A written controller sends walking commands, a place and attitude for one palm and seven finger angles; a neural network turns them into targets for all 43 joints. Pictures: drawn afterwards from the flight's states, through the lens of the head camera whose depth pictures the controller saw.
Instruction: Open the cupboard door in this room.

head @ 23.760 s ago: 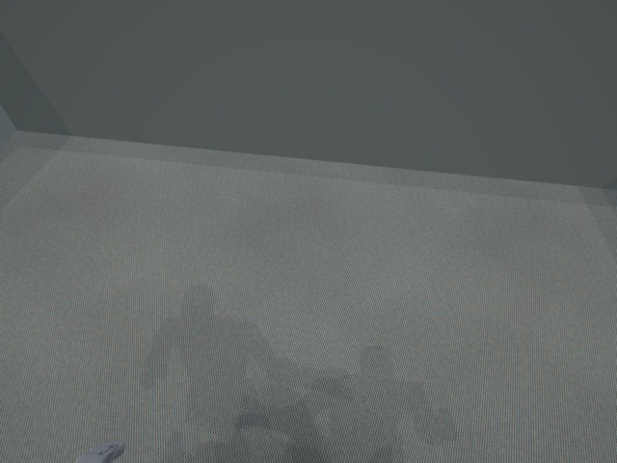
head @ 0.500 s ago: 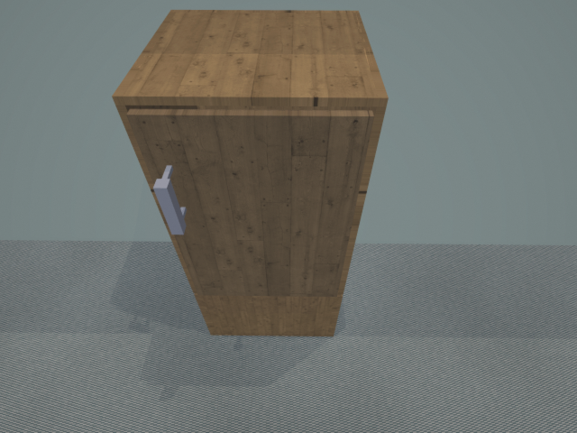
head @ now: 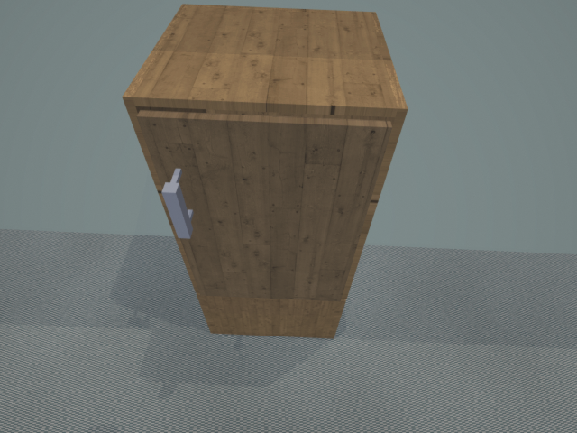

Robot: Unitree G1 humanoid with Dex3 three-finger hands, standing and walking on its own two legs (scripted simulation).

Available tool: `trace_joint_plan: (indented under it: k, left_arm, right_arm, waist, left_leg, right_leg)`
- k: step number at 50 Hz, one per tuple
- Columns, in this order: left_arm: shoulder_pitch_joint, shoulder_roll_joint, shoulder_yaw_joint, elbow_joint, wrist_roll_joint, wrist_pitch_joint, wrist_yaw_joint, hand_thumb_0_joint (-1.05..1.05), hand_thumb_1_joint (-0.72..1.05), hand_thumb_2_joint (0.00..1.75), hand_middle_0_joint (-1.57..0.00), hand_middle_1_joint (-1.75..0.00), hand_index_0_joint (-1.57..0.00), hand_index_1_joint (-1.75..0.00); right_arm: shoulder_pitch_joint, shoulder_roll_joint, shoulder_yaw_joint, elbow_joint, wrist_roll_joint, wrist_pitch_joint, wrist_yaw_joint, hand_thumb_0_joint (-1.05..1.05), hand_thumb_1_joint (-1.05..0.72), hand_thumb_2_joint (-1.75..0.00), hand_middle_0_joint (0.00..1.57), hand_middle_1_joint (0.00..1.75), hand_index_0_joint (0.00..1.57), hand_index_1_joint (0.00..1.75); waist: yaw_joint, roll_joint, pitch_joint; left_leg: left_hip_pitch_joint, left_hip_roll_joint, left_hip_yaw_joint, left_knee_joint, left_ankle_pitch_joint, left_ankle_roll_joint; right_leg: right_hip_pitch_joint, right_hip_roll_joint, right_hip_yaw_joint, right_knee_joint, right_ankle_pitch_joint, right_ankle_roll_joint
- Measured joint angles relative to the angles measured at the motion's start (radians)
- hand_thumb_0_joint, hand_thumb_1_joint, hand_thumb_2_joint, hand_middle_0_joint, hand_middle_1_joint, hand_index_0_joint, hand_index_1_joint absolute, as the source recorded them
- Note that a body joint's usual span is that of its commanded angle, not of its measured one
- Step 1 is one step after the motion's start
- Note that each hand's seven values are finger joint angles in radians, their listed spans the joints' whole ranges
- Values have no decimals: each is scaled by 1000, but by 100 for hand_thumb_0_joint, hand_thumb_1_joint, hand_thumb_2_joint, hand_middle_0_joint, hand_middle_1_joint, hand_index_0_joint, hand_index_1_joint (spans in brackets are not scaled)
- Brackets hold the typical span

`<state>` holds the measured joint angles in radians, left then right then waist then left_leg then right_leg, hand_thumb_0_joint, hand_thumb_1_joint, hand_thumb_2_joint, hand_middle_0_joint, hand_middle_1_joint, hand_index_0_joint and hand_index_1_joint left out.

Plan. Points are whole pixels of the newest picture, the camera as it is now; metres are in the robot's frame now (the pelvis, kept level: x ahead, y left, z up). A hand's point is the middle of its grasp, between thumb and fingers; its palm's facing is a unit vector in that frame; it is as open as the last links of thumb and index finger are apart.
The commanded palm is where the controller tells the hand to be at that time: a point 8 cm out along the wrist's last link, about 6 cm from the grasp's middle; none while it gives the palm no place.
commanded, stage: come to a stop and stand still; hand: left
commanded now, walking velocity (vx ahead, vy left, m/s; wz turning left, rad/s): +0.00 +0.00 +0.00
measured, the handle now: (181, 203) +0.50 +0.24 -0.02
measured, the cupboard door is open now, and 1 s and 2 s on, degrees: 0 0 0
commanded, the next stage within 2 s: look again from close up in 0.30 s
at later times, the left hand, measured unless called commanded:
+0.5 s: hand out of the picture +0.04 +0.18 -0.17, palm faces -0.01 -0.98 -0.21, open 7.4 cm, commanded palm none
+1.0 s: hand out of the picture +0.03 +0.16 -0.17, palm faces +0.00 -0.98 -0.20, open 7.4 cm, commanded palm none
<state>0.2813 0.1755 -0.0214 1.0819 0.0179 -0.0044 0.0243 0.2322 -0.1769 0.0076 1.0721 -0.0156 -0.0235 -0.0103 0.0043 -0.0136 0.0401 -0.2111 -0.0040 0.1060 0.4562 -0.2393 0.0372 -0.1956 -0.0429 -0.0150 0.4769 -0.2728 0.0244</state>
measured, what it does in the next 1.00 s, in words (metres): stands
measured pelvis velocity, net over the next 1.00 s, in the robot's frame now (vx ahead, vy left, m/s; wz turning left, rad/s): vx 0.02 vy -0.02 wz -0.01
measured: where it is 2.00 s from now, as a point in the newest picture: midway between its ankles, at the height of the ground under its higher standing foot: outside the picture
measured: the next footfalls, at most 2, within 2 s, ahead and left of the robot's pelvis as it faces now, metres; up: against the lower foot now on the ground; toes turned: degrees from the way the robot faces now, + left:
none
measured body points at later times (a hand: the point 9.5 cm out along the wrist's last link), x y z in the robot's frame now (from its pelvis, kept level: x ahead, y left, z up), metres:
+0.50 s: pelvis +0.01 -0.01 +0.00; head +0.03 +0.00 +0.45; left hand +0.04 +0.23 -0.16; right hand +0.03 -0.24 -0.15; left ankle +0.01 +0.09 -0.74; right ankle -0.01 -0.13 -0.74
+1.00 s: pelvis +0.02 -0.02 +0.00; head +0.03 -0.02 +0.45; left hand +0.03 +0.21 -0.16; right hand +0.04 -0.25 -0.16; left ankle +0.01 +0.09 -0.74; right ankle -0.01 -0.13 -0.74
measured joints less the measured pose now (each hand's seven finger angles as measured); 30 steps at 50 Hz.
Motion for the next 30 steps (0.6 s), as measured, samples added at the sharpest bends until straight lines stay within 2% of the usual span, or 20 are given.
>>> trace_joint_plan:
  k: [30]
  left_arm:
    - [-39, 11, 10, 25, 0, -9, 1, 0, 90, 90, -20, -30, -20, -30]
  right_arm:
    - [4, 12, -1, 61, -1, -5, -7, 1, -91, -89, 20, 30, 20, 30]
  waist:
    - [-3, -3, -7]
  left_leg:
    - [47, 9, -1, -42, -3, -16]
  right_leg:
    - [42, 11, -1, -35, -7, -12]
